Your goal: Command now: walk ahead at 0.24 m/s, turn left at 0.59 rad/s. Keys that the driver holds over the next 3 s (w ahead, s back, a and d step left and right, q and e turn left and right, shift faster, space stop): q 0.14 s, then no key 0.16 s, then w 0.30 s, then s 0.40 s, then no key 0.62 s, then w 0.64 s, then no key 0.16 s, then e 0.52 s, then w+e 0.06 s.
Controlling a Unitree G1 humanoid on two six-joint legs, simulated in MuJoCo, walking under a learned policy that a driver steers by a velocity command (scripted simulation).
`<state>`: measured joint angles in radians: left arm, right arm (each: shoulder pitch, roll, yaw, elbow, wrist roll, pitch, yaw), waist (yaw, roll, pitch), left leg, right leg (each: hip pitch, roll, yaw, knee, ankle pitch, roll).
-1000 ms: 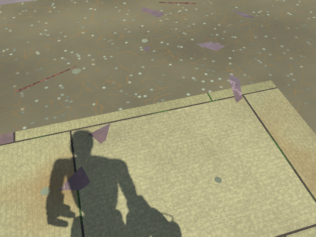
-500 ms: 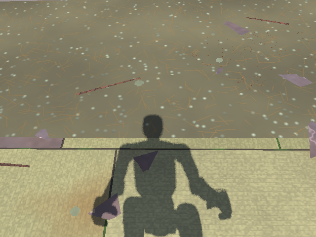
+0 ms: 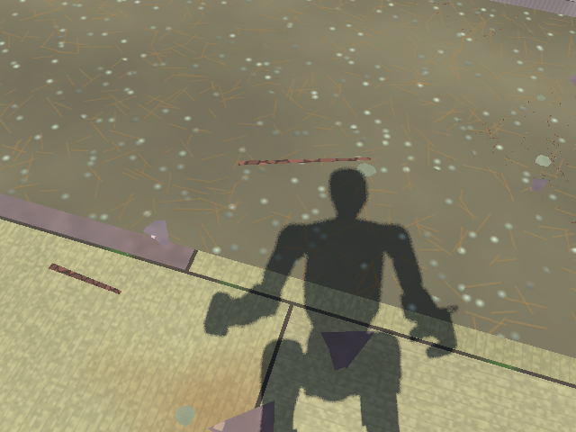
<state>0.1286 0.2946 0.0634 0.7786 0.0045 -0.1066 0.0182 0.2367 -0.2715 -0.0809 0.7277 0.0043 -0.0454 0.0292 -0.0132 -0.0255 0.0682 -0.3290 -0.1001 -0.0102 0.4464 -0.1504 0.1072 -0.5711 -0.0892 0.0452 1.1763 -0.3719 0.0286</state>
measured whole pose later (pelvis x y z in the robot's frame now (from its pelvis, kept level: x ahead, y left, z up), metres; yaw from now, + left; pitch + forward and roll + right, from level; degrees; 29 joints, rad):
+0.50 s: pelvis +0.16 -0.03 +0.00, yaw +11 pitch +3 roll +0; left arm 0.21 0.24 0.05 0.76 0.01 -0.05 0.00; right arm 0.22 -0.28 -0.06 0.71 0.00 0.00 -0.01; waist 0.02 0.02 -0.02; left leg -0.46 -0.01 -0.05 0.99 -0.45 -0.01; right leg -0.34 0.02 0.02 0.43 -0.14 -0.04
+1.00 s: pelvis +0.21 +0.04 -0.01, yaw +11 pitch +1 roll +0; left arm 0.16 0.28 0.04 0.77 0.00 0.02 0.03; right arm 0.13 -0.23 -0.03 0.72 -0.01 0.00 -0.01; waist 0.00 -0.02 0.03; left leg -0.29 -0.04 0.01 0.56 -0.29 0.06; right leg -0.35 -0.03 0.04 0.75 -0.42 0.05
